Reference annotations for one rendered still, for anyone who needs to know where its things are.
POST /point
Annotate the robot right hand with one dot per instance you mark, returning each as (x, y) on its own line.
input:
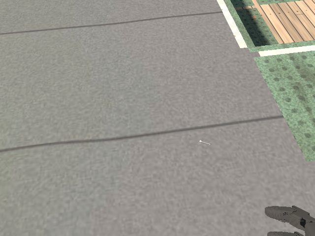
(295, 216)

